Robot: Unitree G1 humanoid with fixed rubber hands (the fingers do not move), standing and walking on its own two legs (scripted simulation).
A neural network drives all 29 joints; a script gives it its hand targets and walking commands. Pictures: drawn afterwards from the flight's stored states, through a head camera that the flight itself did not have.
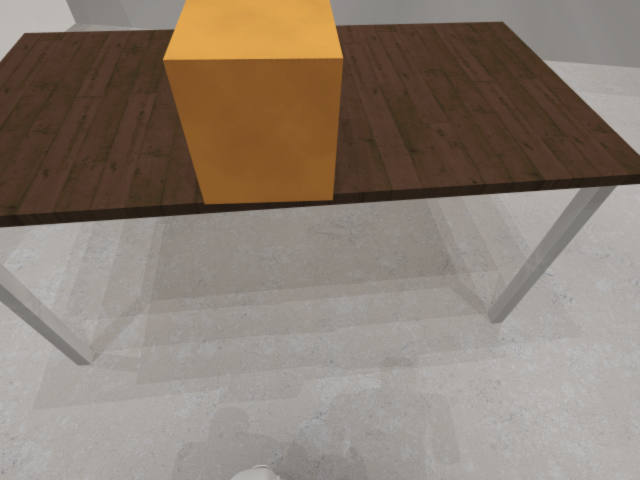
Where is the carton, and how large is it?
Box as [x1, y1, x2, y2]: [163, 0, 342, 203]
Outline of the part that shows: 186,0 164,55 163,61 204,202 232,203 332,199 342,55 329,0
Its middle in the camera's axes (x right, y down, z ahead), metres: -0.10 -0.26 +0.70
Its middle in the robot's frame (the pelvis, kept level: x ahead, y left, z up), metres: +0.72 +0.11 +0.09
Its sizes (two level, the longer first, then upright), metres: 0.276 0.237 0.266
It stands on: a table, 0.71 m high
